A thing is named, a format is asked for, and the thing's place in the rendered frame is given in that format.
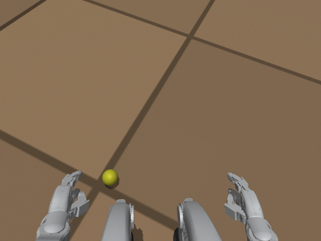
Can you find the ball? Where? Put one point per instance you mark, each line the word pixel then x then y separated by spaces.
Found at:
pixel 109 177

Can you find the left robot hand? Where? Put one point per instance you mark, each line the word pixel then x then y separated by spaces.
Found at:
pixel 63 197

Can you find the right robot hand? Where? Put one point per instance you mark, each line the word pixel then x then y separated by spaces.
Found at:
pixel 247 204

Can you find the right robot arm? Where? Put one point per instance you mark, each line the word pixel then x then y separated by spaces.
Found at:
pixel 259 229

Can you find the left robot arm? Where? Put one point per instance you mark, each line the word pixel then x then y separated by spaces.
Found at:
pixel 55 226

